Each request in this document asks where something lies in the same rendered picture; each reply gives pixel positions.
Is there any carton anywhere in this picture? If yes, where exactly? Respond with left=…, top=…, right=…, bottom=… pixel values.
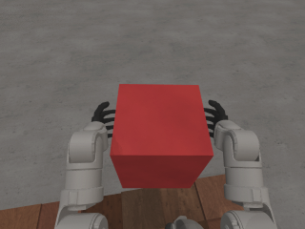
left=110, top=84, right=214, bottom=189

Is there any left robot forearm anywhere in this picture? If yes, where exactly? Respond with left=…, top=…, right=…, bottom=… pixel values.
left=54, top=121, right=109, bottom=229

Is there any robot right upper arm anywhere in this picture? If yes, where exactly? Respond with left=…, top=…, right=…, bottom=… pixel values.
left=220, top=210, right=276, bottom=229

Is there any robot left hand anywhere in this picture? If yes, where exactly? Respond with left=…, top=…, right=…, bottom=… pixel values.
left=91, top=101, right=116, bottom=138

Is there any robot left upper arm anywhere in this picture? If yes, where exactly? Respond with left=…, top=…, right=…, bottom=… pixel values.
left=56, top=213, right=109, bottom=229

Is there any robot right hand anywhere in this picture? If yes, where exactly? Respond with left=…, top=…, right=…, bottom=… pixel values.
left=203, top=100, right=229, bottom=138

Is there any right robot forearm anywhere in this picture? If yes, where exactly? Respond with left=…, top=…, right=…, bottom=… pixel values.
left=213, top=119, right=277, bottom=229

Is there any robot right thigh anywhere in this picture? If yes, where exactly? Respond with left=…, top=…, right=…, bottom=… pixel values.
left=171, top=219, right=204, bottom=229

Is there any robot right shin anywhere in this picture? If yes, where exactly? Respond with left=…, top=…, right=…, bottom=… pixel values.
left=175, top=216, right=187, bottom=221

